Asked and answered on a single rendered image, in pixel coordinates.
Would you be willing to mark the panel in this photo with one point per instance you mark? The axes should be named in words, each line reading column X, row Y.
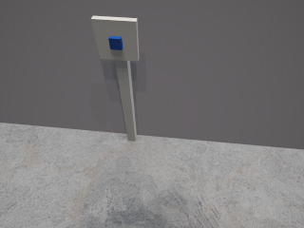
column 127, row 28

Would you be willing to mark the button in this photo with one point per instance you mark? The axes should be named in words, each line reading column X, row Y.
column 115, row 42

